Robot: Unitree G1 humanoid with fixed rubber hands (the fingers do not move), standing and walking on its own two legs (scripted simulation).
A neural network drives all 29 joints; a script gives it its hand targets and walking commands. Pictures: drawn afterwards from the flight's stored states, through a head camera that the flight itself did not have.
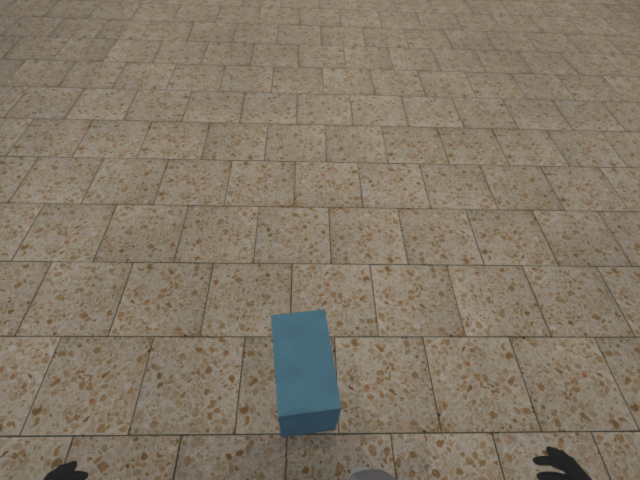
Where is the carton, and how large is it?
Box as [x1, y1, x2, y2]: [271, 309, 340, 436]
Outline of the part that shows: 324,309 271,315 277,407 281,436 334,429 340,411 340,402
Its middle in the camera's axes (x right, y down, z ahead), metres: -0.04 +0.37 +1.11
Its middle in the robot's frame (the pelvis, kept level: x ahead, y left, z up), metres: +0.48 +0.00 -0.64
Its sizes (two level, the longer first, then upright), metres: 0.275 0.156 0.221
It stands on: the floor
